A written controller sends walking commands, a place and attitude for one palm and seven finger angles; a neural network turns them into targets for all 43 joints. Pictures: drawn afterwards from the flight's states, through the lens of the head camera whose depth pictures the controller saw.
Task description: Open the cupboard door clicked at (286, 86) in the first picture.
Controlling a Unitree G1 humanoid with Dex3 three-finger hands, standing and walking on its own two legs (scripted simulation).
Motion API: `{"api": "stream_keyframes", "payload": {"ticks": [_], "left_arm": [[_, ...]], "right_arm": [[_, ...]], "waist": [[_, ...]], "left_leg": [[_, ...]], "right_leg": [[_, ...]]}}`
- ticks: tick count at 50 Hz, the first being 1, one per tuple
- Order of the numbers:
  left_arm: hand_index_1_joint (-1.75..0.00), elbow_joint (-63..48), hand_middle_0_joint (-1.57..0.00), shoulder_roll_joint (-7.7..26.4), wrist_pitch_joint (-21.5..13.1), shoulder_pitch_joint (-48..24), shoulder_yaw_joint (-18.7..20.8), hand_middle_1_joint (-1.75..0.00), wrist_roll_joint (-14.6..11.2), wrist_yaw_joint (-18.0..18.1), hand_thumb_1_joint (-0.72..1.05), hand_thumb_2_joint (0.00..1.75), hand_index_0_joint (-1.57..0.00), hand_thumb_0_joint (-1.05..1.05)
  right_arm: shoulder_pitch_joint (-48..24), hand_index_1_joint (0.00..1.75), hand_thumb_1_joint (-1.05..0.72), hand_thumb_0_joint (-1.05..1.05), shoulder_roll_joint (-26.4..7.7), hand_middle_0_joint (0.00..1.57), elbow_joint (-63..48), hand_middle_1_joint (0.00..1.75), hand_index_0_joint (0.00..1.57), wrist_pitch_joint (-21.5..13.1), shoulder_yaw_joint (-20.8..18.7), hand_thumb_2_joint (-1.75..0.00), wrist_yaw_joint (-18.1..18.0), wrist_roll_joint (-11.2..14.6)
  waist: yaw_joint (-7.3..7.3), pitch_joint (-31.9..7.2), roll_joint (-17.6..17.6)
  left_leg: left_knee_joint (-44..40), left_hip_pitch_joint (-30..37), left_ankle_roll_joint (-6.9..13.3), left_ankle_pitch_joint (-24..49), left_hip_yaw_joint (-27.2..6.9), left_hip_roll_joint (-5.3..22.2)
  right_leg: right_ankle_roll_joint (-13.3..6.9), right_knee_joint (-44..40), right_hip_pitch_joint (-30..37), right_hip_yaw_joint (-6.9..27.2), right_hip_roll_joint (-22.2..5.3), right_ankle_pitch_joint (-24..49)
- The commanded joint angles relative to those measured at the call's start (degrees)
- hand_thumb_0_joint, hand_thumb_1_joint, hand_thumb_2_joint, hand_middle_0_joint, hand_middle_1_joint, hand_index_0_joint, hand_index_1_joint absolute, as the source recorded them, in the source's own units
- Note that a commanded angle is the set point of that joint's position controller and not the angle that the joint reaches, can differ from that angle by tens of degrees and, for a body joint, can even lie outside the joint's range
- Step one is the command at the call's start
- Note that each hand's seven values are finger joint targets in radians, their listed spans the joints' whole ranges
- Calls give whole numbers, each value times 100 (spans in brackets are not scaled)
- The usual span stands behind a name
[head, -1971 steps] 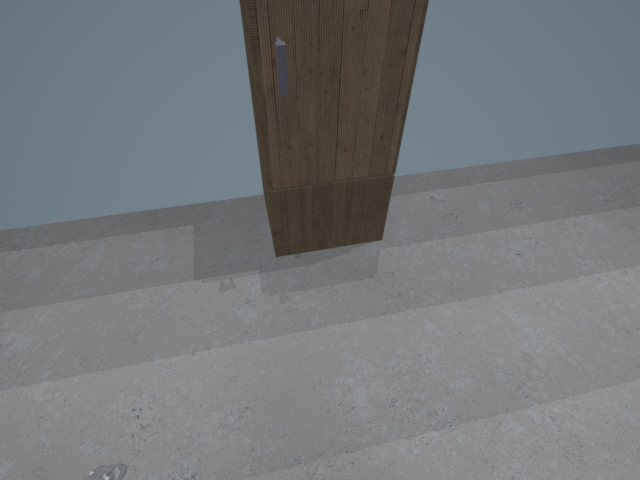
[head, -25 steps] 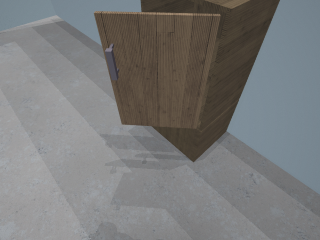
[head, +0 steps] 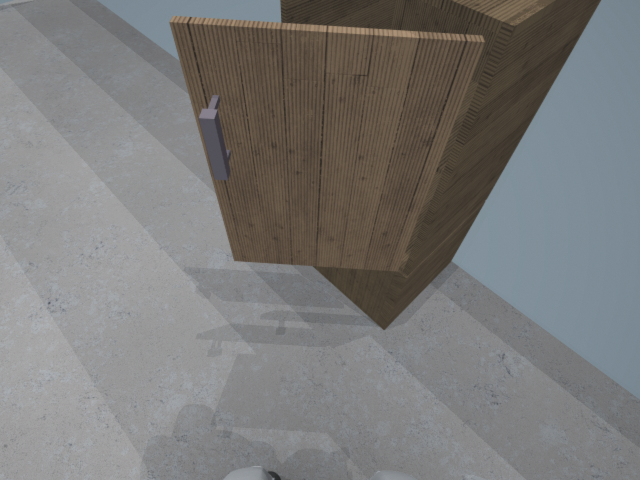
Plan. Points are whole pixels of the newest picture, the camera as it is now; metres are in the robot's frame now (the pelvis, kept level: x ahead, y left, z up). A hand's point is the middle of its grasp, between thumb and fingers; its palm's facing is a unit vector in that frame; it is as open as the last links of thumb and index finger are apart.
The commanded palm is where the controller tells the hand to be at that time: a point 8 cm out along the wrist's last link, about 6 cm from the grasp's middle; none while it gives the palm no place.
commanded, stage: come to a stop and stand still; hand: left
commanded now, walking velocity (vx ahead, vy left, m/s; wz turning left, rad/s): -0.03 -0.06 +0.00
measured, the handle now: (218, 138) +0.59 +0.22 +0.04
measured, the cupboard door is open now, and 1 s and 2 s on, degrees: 42 42 42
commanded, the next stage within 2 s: look again from close up in 0.56 s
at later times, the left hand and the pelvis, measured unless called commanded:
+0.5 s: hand out of the picture +0.05 +0.13 -0.17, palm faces +0.01 -0.98 -0.18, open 7.4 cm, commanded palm none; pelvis -0.02 -0.04 +0.00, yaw +0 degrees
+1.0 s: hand out of the picture +0.03 +0.15 -0.17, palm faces -0.02 -0.98 -0.20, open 7.4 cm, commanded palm none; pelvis +0.01 -0.03 +0.00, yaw -1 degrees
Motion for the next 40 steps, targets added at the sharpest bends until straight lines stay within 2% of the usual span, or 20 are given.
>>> {"api": "stream_keyframes", "payload": {"ticks": [1,3,4,5,6,7,8,9,10,13,15,16,17,18,19,20,23,27,29,40], "left_arm": [[-30,-434,-20,269,-22,497,110,-30,40,-6,90,90,-20,0],[-30,-430,-20,267,-33,706,108,-30,50,-19,90,90,-20,0],[-30,-374,-20,299,-79,1001,105,-30,70,-29,90,90,-20,0],[-30,-349,-20,458,-112,1148,139,-30,106,-18,90,90,-20,0],[-30,-456,-20,930,-174,915,178,-30,185,17,90,90,-20,0],[-30,-770,-20,830,-204,731,-69,-30,246,225,90,90,-20,0],[-30,-1029,-20,1126,-316,420,-84,-30,203,185,90,90,-20,0],[-30,-1103,-20,963,-429,150,-26,-30,155,209,90,90,-20,0],[-30,-1155,-20,921,-471,88,-2,-30,143,230,90,90,-20,0],[-30,-1167,-20,925,-467,190,-42,-30,176,229,90,90,-20,0],[-30,-1113,-20,875,-450,182,-94,-30,112,202,90,90,-20,0],[-30,-1082,-20,750,-432,172,-137,-30,66,186,90,90,-20,0],[-30,-1060,-20,550,-404,288,-171,-30,27,161,90,90,-20,0],[-30,-1031,-20,466,-413,454,-182,-30,25,145,90,90,-20,0],[-30,-981,-20,494,-420,430,-193,-30,62,156,90,90,-20,0],[-30,-860,-20,521,-412,407,-208,-30,66,138,90,90,-20,0],[-30,-635,-20,498,-429,541,-248,-30,58,81,90,90,-20,0],[-30,-508,-20,565,-484,513,-283,-30,60,79,90,90,-20,0],[-30,-474,-20,586,-505,458,-298,-30,58,83,90,90,-20,0],[-30,-37,-20,654,-571,591,-331,-30,49,94,90,90,-20,0]], "right_arm": [[465,30,-90,0,-1373,20,-194,30,20,14,-391,-90,-83,-55],[286,30,-90,0,-1379,20,-251,30,20,47,-405,-90,-22,-57],[187,30,-90,0,-1321,20,-285,30,20,69,-392,-90,6,-38],[190,30,-90,0,-1175,20,-328,30,20,105,-396,-90,43,10],[347,30,-90,0,-787,20,-391,30,20,155,-355,-90,103,64],[153,30,-90,0,-918,20,-691,30,20,-19,-340,-90,136,56],[326,30,-90,0,-643,20,-807,30,20,160,-328,-90,302,46],[533,30,-90,0,-710,20,-782,30,20,187,-310,-90,340,-17],[491,30,-90,0,-742,20,-879,30,20,131,-319,-90,321,14],[412,30,-90,0,-576,20,-992,30,20,69,-200,-90,267,75],[856,30,-90,0,-514,20,-781,30,20,7,-128,-90,250,62],[1065,30,-90,0,-593,20,-653,30,20,-44,-111,-90,243,61],[1043,30,-90,0,-858,20,-641,30,20,-116,-110,-90,234,22],[947,30,-90,0,-1056,20,-688,30,20,-142,-93,-90,213,-20],[849,30,-90,0,-1056,20,-648,30,20,-191,-92,-90,197,-21],[750,30,-90,0,-1011,20,-593,30,20,-198,-42,-90,171,-4],[711,30,-90,0,-910,20,-491,30,20,-181,0,-90,158,9],[870,30,-90,0,-810,20,-265,30,20,-161,27,-90,180,13],[978,30,-90,0,-783,20,-151,30,20,-172,43,-90,185,15],[851,30,-90,0,-942,20,280,30,20,-287,93,-90,143,73]], "waist": [[-98,-1211,952],[17,-1018,1055],[176,-941,758],[233,-824,199],[100,-557,-1280],[159,-510,-1695],[-19,-812,-1231],[-205,-1108,-1139],[-239,-882,-1185],[-156,-562,-789],[-286,-559,-568],[-341,-424,-304],[-219,-293,490],[-69,-277,633],[-29,-331,1112],[6,-420,1099],[25,-464,480],[-78,-331,-219],[-141,-347,-225],[-81,-538,-58]], "left_leg": [[-838,741,902,2696,-1237,1629],[-966,126,740,1281,-1238,1532],[-734,-171,564,483,-1119,1276],[-359,-577,280,-433,-877,806],[587,-927,-175,-1661,-297,-69],[1795,-723,-431,-1599,-185,-346],[2657,-498,-295,-1445,-356,-301],[2971,-726,-225,-881,-441,-326],[3045,-931,-182,-960,-553,-265],[1733,-358,-158,-1434,-380,-301],[376,568,-95,-826,-268,-405],[-167,895,-19,-534,-471,-257],[-618,747,236,-201,-1242,333],[-925,237,474,-353,-1664,745],[-1146,35,556,-186,-1922,765],[-1178,97,518,-197,-1793,671],[-1142,-4,294,-1095,-1281,356],[-881,191,145,-1008,-929,96],[-924,398,138,-836,-908,98],[-858,786,170,226,-868,202]], "right_leg": [[-62,-330,215,143,-151,259],[-144,-1197,833,-52,-180,631],[-180,-2002,1261,-132,-155,1176],[-240,-2970,1578,95,-321,1643],[-675,-4070,1153,1612,-1375,1132],[-603,-3819,853,2141,-1365,3899],[-771,-3833,299,1751,-1468,1871],[-835,-3682,745,1563,-1185,2194],[-955,-3452,749,1375,-1271,2969],[-1165,-3323,524,1153,-1333,3162],[-867,-3173,157,968,-1056,2287],[-635,-3064,-132,824,-824,1631],[-382,-2889,-226,586,-440,1214],[-265,-2850,201,317,-230,1259],[-247,-2668,511,141,-189,1374],[-261,-2662,689,163,-166,1446],[-344,-3070,1000,396,-328,1613],[-426,-3578,775,822,-564,1130],[-438,-3666,665,829,-575,1084],[-401,-3361,1036,706,-612,2468]]}}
